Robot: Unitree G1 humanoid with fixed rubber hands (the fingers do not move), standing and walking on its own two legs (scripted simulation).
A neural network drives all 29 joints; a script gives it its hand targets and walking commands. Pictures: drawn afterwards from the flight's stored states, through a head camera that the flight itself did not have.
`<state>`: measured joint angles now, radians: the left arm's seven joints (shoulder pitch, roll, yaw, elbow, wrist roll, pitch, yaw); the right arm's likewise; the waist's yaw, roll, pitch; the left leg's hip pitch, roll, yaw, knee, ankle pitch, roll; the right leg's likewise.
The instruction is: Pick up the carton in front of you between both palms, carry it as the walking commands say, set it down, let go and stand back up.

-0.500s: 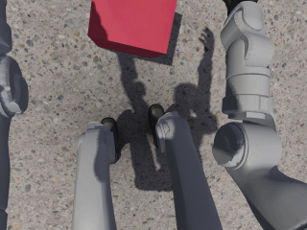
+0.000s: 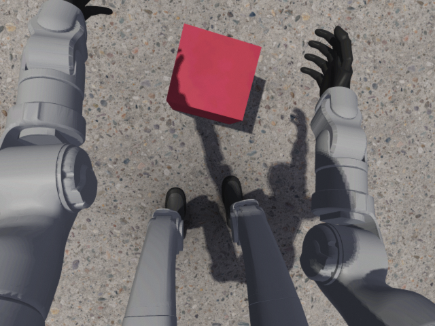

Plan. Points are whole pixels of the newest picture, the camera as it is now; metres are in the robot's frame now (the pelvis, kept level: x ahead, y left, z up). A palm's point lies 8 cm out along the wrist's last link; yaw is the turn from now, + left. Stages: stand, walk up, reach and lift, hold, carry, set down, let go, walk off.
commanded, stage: let go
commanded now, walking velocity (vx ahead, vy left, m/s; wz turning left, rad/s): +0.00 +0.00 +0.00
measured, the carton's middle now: (210, 82) +0.54 -0.06 -0.55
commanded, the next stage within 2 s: stand in 1.34 s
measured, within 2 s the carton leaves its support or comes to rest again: neither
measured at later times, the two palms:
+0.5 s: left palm (51, 143) +0.38 +0.16 -0.02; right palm (428, 203) +0.28 -0.27 +0.00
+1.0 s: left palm out of the picture +0.25 +0.22 +0.04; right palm (432, 244) +0.25 -0.24 +0.04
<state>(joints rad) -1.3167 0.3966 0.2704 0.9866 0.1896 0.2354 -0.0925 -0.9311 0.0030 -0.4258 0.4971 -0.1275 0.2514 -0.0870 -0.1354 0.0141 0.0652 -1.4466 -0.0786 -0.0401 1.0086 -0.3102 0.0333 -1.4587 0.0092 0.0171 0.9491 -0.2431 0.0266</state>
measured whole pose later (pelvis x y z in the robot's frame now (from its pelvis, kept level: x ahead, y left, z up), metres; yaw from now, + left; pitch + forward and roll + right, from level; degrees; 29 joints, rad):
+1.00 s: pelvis +0.09 -0.01 +0.10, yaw -1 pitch -2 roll -1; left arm 0.24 0.21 0.04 0.44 0.00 0.09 -0.05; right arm 0.21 -0.21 -0.04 0.44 0.00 0.10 0.07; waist 0.00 0.01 0.07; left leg -0.11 -0.04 -0.04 0.44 -0.30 0.03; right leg -0.16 0.03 0.05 0.44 -0.25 0.00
